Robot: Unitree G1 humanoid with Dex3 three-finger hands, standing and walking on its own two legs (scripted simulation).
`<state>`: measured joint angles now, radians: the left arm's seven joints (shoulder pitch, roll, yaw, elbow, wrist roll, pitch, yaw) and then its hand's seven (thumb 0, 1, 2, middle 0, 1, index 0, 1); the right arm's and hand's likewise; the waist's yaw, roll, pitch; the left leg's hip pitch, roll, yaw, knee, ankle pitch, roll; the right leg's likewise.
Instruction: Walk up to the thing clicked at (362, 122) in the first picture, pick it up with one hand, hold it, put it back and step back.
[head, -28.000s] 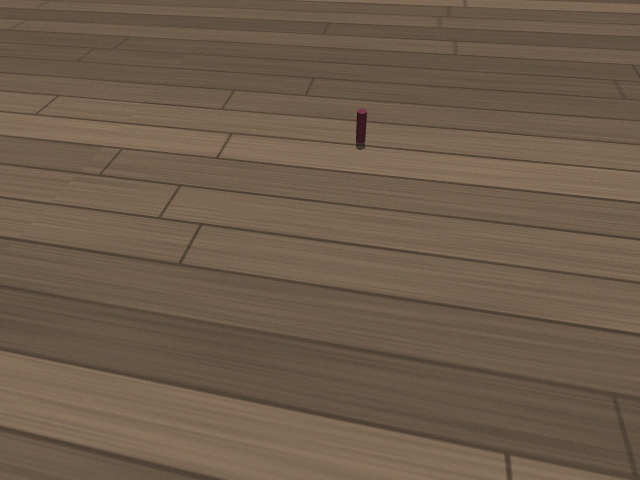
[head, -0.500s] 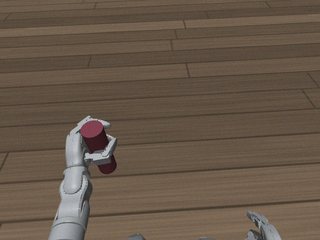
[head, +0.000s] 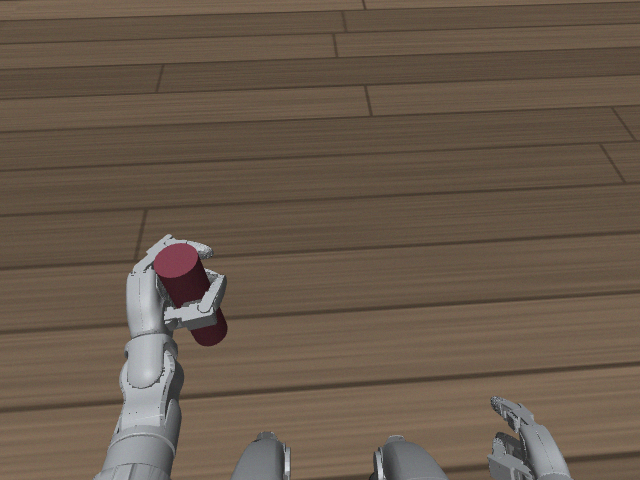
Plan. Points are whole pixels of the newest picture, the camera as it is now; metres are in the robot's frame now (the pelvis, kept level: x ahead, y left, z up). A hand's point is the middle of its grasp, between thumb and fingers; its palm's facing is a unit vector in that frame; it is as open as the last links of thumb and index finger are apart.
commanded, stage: crouch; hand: left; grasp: from the side
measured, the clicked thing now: (195, 300) +0.34 +0.18 -0.02
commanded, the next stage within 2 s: lower in 1.48 s
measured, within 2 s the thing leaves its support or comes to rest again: neither
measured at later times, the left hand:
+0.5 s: hand (218, 326) +0.39 +0.21 -0.24, palm faces +0.22 -0.98 -0.04, open 6.9 cm
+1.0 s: hand (225, 346) +0.40 +0.23 -0.40, palm faces +0.23 -0.97 -0.02, open 6.9 cm
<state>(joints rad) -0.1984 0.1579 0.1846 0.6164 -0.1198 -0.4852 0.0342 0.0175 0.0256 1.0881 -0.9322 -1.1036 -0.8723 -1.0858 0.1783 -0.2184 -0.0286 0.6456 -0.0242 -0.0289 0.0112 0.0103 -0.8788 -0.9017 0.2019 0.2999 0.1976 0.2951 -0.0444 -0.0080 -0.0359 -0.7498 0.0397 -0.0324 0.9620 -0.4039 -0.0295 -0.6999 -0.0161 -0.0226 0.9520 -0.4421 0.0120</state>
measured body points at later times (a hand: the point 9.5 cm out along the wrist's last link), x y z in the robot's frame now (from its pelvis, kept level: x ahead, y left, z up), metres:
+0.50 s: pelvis -0.03 +0.00 -0.21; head +0.15 +0.02 +0.20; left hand +0.37 +0.26 -0.24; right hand +0.08 -0.26 -0.34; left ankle +0.04 +0.14 -0.68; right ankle +0.02 -0.13 -0.68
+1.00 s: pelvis -0.07 +0.00 -0.36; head +0.14 +0.04 +0.04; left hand +0.38 +0.28 -0.40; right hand +0.01 -0.27 -0.48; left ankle +0.04 +0.14 -0.68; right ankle +0.01 -0.13 -0.68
